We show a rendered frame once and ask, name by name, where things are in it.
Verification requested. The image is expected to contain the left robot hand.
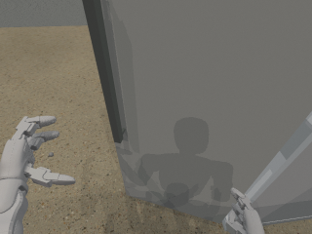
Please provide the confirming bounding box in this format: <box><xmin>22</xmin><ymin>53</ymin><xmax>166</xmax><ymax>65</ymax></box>
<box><xmin>0</xmin><ymin>115</ymin><xmax>76</xmax><ymax>188</ymax></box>

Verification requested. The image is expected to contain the handle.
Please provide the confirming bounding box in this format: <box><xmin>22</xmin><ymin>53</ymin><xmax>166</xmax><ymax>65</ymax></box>
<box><xmin>82</xmin><ymin>0</ymin><xmax>126</xmax><ymax>143</ymax></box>

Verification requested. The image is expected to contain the fridge door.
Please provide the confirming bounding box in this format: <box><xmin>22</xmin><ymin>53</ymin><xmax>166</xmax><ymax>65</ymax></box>
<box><xmin>100</xmin><ymin>0</ymin><xmax>312</xmax><ymax>224</ymax></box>

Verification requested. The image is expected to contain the right robot hand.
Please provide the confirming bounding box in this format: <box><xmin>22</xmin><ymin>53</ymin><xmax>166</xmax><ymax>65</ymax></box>
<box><xmin>226</xmin><ymin>187</ymin><xmax>265</xmax><ymax>234</ymax></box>

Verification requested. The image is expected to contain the robot left forearm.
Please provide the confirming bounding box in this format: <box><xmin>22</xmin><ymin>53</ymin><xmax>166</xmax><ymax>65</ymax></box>
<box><xmin>0</xmin><ymin>177</ymin><xmax>29</xmax><ymax>234</ymax></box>

